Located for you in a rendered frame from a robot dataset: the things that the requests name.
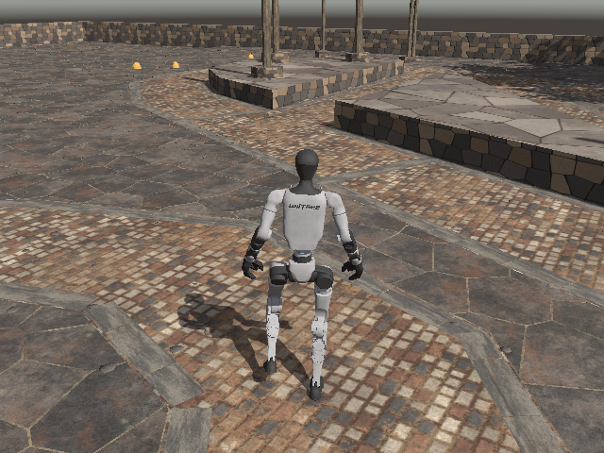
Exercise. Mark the robot left forearm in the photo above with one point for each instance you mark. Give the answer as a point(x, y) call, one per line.
point(254, 247)

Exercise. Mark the robot left upper arm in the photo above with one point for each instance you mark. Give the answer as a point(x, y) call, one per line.
point(268, 214)

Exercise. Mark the robot right shin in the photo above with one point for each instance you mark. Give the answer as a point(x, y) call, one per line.
point(318, 355)

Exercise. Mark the humanoid robot head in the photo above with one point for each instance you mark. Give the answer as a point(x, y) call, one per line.
point(306, 163)

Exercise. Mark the robot right hand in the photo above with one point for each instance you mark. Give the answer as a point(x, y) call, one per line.
point(350, 267)

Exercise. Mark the robot left hand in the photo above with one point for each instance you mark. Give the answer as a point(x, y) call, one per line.
point(253, 265)

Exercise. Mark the robot right forearm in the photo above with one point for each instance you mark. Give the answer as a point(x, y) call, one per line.
point(352, 251)

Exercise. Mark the robot right upper arm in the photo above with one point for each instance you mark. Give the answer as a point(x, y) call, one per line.
point(335, 201)

